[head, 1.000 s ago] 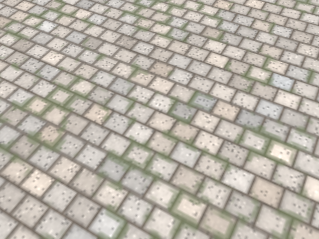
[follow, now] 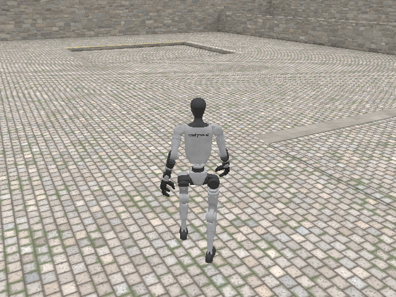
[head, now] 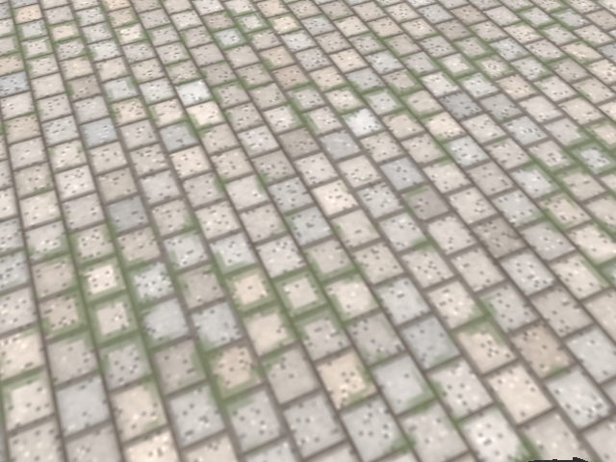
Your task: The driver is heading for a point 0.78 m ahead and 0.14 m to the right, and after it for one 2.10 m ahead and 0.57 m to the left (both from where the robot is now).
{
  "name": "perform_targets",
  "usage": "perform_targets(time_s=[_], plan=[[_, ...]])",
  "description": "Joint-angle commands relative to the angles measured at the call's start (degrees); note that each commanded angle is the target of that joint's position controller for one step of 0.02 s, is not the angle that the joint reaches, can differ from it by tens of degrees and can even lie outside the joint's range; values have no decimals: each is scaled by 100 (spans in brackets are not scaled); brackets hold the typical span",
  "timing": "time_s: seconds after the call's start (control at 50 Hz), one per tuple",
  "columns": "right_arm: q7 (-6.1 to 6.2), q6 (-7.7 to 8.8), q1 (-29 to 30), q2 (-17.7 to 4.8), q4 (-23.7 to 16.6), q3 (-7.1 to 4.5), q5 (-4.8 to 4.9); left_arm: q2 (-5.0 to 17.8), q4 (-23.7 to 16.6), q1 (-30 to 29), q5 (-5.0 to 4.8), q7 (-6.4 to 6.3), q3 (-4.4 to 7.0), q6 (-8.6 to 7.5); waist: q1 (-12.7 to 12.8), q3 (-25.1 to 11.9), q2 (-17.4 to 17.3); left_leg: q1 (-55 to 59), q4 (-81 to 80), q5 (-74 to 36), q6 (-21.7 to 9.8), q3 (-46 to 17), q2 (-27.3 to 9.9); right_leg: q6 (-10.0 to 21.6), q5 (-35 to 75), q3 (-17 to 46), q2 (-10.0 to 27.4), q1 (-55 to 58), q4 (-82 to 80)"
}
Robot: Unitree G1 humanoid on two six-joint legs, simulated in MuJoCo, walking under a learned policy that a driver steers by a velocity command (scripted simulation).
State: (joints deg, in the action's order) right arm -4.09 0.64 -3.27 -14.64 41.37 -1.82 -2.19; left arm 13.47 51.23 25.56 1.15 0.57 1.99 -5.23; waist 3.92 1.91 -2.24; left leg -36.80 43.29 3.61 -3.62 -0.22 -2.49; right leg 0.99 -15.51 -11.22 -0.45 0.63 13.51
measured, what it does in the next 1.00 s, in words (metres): walks ahead: left foot, then right foot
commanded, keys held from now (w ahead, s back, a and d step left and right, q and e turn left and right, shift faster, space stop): w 0.54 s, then w+e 0.46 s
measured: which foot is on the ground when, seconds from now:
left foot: up 0.00-0.10, down 0.12-0.68, up 0.70-1.00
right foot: down 0.00-0.12, up 0.14-0.64, down 0.66-1.00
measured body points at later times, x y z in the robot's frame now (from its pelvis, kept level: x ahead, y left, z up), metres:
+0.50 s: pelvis +0.25 +0.04 +0.00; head +0.27 +0.05 +0.45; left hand +0.39 +0.29 -0.12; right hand +0.22 -0.22 -0.13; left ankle +0.17 +0.10 -0.74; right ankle +0.41 -0.10 -0.69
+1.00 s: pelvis +0.52 -0.01 +0.00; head +0.55 -0.02 +0.45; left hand +0.54 +0.26 -0.13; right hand +0.65 -0.27 -0.12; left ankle +0.68 +0.15 -0.68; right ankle +0.48 -0.06 -0.74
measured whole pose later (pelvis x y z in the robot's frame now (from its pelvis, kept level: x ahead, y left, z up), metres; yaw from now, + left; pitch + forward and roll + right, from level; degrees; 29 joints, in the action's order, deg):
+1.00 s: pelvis +0.52 -0.01 +0.00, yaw -9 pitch +1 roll +0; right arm -1.0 2.3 -5.7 -14.1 46.8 -1.7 -2.4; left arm 13.4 53.4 23.6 0.0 0.8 3.6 -3.0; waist 3.0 2.5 -1.8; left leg -36.6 47.2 5.4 2.3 -2.6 -6.0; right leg 6.5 -10.7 4.0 -7.4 -5.7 16.3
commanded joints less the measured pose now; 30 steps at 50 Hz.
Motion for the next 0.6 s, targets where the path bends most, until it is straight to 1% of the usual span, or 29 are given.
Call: perform_targets(time_s=[0.02,0.04,0.06,0.08,0.1,0.12,0.14,0.16,0.18,0.2,0.22,0.24,0.26,0.3,0.32,0.38,0.44,0.5,0.54,0.58,0.6], plan=[[4,92,540,-196,-478,29,-25,882,-142,121,-13,-35,163,-21,-123,323,713,483,-691,259,-134,381,125,743,2603,611,1556,-234,-405],[30,107,555,-229,-484,26,-46,931,-63,201,-12,-48,169,25,-136,307,725,594,-859,528,-217,455,187,741,3017,594,1612,-20,-216],[63,132,435,-262,-442,14,-68,986,3,239,-13,-60,172,67,-215,206,761,885,-1033,804,-316,541,317,718,3799,528,1624,143,139],[99,178,38,-310,-304,-18,-88,1030,63,266,-19,-69,170,108,-403,-51,783,1445,-1268,921,-426,609,496,677,4592,438,1588,236,763],[150,249,-802,-402,6,-79,-128,1001,98,267,-51,-76,144,149,-775,-528,631,2557,-1685,686,-564,662,670,573,4777,222,1411,3,1775],[229,294,-1774,-735,296,-200,-222,852,-34,213,-76,-75,81,138,-1150,-1194,353,4097,-1659,937,-788,-124,-22,453,3435,159,1238,-1011,3099],[325,288,-2283,-1367,343,-352,-236,196,-393,484,-190,35,-78,103,-1084,-2013,-1041,6008,-1955,1211,-1510,-2948,-1941,152,-399,34,345,-3324,5255],[387,221,-2373,-1378,361,-397,42,830,-379,111,-83,-25,118,132,-1181,-2031,-601,5727,-2488,512,-1618,-3780,-2147,170,-1456,874,94,-3915,6074],[405,229,-1944,-1182,424,-345,119,843,-517,-352,-82,-21,150,126,-964,-1170,-297,5107,-2479,-70,-1449,-2684,-1795,233,-954,1156,397,-4215,6072],[388,276,-1631,-847,439,-261,119,684,-514,-471,-105,1,98,87,-747,-667,-133,4308,-2650,-528,-1249,-2060,-1515,245,-592,1171,548,-4015,5685],[376,318,-1388,-639,447,-205,124,607,-429,-421,-69,16,100,127,-520,-395,-55,3744,-2851,-670,-1016,-1609,-1231,220,-418,1172,674,-3691,5312],[376,348,-1220,-469,476,-154,150,543,-339,-233,19,37,92,217,-312,-272,-150,3284,-3040,-707,-873,-1281,-1011,160,-321,1169,725,-3333,5089],[373,388,-1203,-404,498,-132,142,458,-253,-103,64,73,87,296,-234,-283,-188,3070,-3180,-753,-856,-1116,-926,118,-233,1135,696,-3099,5012],[369,466,-1387,-462,643,-151,189,394,-274,-234,96,136,104,371,-172,-182,-150,2942,-3420,-830,-920,-936,-833,51,14,1065,686,-3170,4859],[370,484,-1480,-510,713,-167,203,379,-333,-449,107,154,108,387,-189,-73,-148,2912,-3552,-715,-940,-864,-814,13,220,1047,725,-3336,4720],[370,484,-1806,-484,902,-159,192,388,-550,-1209,91,157,111,396,-345,222,-101,3063,-3752,-628,-949,-717,-769,-91,845,1021,809,-3885,4097],[367,487,-2070,-507,1054,-148,179,329,-714,-1798,61,159,65,368,-486,310,-86,3275,-3743,-848,-895,-536,-737,-92,1328,948,738,-3931,3319],[391,486,-2377,-562,1231,-143,150,327,-879,-2337,46,155,27,347,-644,407,-92,3635,-3659,-1185,-856,-429,-806,4,1522,837,598,-3883,2708],[424,471,-2527,-599,1344,-141,120,369,-987,-2598,45,151,24,326,-698,476,-94,3961,-3540,-1418,-831,-423,-913,115,1408,804,518,-3875,2407],[467,459,-2484,-665,1412,-157,83,401,-1015,-2609,39,149,29,296,-642,488,-107,4271,-3378,-1822,-760,-261,-1027,297,1091,731,406,-3727,2159],[487,457,-2416,-685,1435,-160,70,412,-996,-2512,34,140,39,278,-569,448,-111,4335,-3184,-2311,-692,-129,-1044,409,885,666,299,-3459,2040]])
Velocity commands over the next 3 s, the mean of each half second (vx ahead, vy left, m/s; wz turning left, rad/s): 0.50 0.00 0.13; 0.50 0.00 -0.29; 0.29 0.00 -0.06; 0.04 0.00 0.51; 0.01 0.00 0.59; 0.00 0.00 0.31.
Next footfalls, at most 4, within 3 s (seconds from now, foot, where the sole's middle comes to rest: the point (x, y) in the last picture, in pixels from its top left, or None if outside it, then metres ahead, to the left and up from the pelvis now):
0.12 left None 0.21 0.11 -0.78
0.66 right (376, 439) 0.52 -0.06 -0.78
1.20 left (323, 312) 0.83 0.07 -0.78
1.76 right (393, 336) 0.77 -0.11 -0.78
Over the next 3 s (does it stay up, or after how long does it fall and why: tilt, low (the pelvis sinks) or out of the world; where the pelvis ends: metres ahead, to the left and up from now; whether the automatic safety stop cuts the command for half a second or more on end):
stays up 0.72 -0.01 0.00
